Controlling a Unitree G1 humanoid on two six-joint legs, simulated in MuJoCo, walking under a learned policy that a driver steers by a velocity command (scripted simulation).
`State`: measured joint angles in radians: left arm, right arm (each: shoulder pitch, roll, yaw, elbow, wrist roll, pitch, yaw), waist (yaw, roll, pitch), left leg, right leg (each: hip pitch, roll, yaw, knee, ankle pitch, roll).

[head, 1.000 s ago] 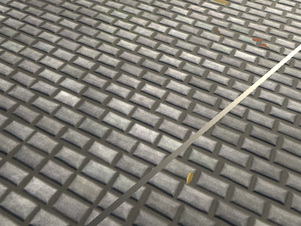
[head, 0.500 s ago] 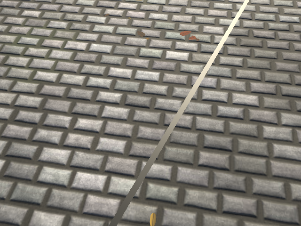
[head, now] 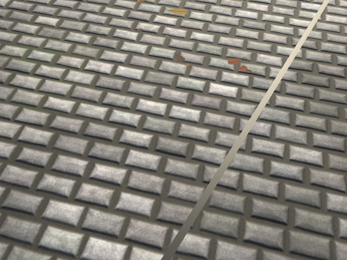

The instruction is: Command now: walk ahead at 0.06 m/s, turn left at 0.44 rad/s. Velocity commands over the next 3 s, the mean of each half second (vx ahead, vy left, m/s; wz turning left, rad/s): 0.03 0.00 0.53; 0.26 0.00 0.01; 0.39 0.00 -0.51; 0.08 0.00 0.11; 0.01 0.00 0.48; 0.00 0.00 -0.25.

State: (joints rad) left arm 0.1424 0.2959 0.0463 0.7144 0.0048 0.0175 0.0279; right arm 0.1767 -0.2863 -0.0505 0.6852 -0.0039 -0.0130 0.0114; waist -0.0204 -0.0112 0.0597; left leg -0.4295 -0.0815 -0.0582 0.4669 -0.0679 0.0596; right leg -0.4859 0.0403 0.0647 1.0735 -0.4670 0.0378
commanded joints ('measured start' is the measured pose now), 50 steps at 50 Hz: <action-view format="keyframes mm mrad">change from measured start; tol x32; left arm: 1 81 69 24 -41 2 -3 12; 50 -111 22 15 -66 -27 -73 -77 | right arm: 1 -21 -167 -52 -86 -4 12 -22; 50 187 -132 -51 36 2 -72 -28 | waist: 1 33 145 -168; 11 43 158 -166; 13 12 -257 -100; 31 22 -155 -119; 34 -44 279 -167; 50 -64 76 78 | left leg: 1 120 214 -312 -192 -73 166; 11 88 147 -405 -99 -238 76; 18 -221 17 -65 763 -350 -139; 32 363 37 130 -71 -200 -26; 35 509 497 -538 -270 -430 268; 50 430 340 136 -378 47 101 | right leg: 1 34 -9 7 -154 45 24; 13 327 -359 394 -816 309 -228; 27 401 -328 29 -714 696 -264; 32 180 -278 -8 -678 147 -183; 35 -333 -95 -73 -50 -165 -15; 50 -276 -117 -45 -353 517 -24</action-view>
